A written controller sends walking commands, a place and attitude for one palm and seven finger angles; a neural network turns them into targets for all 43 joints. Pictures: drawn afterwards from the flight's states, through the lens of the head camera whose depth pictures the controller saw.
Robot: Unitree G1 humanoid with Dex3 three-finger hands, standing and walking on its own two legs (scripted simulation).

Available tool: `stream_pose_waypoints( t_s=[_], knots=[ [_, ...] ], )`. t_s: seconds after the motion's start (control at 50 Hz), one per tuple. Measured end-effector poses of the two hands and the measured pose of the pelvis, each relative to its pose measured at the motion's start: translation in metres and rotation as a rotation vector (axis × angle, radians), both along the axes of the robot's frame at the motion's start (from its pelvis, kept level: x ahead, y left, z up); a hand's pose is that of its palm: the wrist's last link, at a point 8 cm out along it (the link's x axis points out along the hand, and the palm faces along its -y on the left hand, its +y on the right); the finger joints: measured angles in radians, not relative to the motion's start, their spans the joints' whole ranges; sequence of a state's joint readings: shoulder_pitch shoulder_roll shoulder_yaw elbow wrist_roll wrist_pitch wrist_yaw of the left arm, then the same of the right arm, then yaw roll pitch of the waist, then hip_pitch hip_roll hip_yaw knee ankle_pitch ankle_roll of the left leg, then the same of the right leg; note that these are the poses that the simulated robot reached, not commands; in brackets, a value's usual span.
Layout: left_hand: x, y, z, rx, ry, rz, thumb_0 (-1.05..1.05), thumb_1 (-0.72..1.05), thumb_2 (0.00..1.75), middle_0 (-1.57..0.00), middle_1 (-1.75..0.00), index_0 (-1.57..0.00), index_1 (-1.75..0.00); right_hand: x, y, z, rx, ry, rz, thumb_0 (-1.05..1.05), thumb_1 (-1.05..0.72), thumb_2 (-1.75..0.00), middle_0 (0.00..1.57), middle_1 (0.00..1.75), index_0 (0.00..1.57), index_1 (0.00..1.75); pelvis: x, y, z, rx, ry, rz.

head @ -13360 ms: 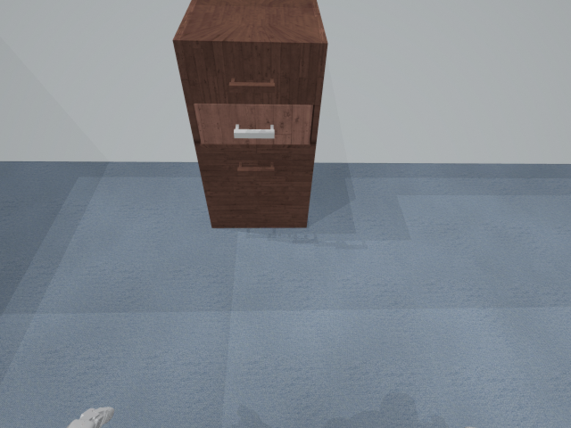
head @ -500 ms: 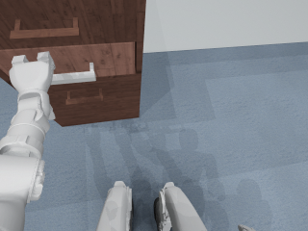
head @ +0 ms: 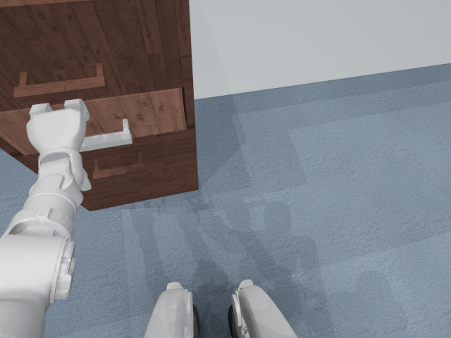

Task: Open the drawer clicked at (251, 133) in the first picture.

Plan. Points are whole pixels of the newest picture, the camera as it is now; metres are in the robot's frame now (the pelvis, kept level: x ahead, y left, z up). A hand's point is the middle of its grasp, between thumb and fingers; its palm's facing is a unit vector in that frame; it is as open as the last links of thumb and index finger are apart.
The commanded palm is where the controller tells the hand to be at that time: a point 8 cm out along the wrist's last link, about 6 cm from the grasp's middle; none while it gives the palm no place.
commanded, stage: move the hooked fingers above the handle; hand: left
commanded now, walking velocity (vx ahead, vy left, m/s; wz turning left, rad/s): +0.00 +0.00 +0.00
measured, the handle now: (98, 134) +0.54 +0.24 -0.10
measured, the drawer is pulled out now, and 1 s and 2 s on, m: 0.00 0.00 0.00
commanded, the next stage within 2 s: none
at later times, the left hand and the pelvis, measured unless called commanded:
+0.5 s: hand (72, 144) +0.49 +0.26 -0.04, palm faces -0.05 +0.00 -1.00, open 13.6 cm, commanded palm +0.48 +0.24 +0.01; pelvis +0.01 -0.01 +0.00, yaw +1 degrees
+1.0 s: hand (73, 146) +0.49 +0.26 -0.05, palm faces +0.03 +0.00 -1.00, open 13.7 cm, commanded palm +0.48 +0.24 +0.01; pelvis +0.01 +0.00 -0.01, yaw +0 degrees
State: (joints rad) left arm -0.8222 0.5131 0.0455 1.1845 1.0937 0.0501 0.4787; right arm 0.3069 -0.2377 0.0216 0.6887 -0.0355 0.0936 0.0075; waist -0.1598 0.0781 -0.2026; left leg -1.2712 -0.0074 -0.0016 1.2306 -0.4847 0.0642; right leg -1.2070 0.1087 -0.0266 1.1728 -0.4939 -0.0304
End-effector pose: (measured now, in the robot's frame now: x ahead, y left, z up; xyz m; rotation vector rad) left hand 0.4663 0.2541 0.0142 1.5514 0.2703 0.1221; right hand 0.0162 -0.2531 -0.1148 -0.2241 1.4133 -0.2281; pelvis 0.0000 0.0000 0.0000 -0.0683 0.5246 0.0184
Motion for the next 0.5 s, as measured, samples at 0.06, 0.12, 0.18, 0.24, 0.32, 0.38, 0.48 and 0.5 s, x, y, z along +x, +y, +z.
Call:
stream_pose_waypoints(
  t_s=[0.06,0.12,0.18,0.24,0.32,0.38,0.48,0.5],
  knots=[
    [-0.008,0.011,0.0,0.024,0.024,-0.022,0.0,-0.49,0.3,-0.33,-1.21,-0.33,-1.22,0.001,-0.005,0.001,-0.012,0.007,0.012,0.0,-0.9,-0.9,0.21,0.3,0.21,0.3,0.002,-0.001,0.0,-0.003,-0.001,0.01],
    [-0.012,0.01,-0.004,0.007,0.026,-0.07,0.0,-0.49,0.3,-0.32,-1.21,-0.32,-1.21,0.004,-0.012,0.001,-0.032,0.02,0.029,0.0,-0.9,-0.9,0.21,0.3,0.21,0.3,0.004,-0.002,-0.002,-0.007,0.002,0.024],
    [-0.011,0.0,-0.01,-0.038,0.004,-0.115,0.0,-0.49,0.3,-0.32,-1.21,-0.32,-1.21,0.01,-0.018,0.002,-0.057,0.023,0.042,0.01,-0.9,-0.9,0.2,0.3,0.21,0.3,0.006,-0.003,-0.005,-0.013,0.008,0.034],
    [-0.005,-0.011,-0.013,-0.065,-0.048,-0.148,0.0,-0.49,0.3,-0.32,-1.2,-0.32,-1.2,0.019,-0.024,0.002,-0.08,0.011,0.046,0.01,-0.9,-0.9,0.2,0.3,0.21,0.3,0.008,-0.004,-0.008,-0.019,0.018,0.036],
    [0.007,-0.018,-0.01,-0.049,-0.132,-0.132,0.0,-0.49,0.3,-0.33,-1.21,-0.33,-1.2,0.028,-0.027,0.0,-0.087,-0.008,0.046,0.0,-0.9,-0.9,0.2,0.3,0.21,0.3,0.008,-0.004,-0.011,-0.021,0.029,0.032],
    [0.008,-0.02,-0.008,-0.029,-0.148,-0.105,0.0,-0.49,0.3,-0.36,-1.24,-0.35,-1.23,0.033,-0.024,-0.003,-0.063,-0.011,0.05,0.0,-0.9,-0.9,0.2,0.3,0.21,0.3,0.009,-0.004,-0.01,-0.016,0.027,0.024],
    [0.003,-0.005,-0.004,0.015,-0.064,0.011,0.0,-0.49,0.3,-0.35,-1.23,-0.35,-1.23,0.036,-0.013,-0.002,-0.011,-0.022,0.036,0.0,-0.9,-0.9,0.2,0.3,0.21,0.3,0.01,-0.005,0.0,-0.001,0.007,0.01],
    [0.002,0.0,-0.002,0.02,-0.042,0.03,0.0,-0.49,0.3,-0.35,-1.23,-0.35,-1.23,0.036,-0.011,-0.001,-0.004,-0.025,0.033,0.0,-0.9,-0.9,0.2,0.3,0.21,0.3,0.011,-0.006,0.002,0.001,0.003,0.01]
  ],
)
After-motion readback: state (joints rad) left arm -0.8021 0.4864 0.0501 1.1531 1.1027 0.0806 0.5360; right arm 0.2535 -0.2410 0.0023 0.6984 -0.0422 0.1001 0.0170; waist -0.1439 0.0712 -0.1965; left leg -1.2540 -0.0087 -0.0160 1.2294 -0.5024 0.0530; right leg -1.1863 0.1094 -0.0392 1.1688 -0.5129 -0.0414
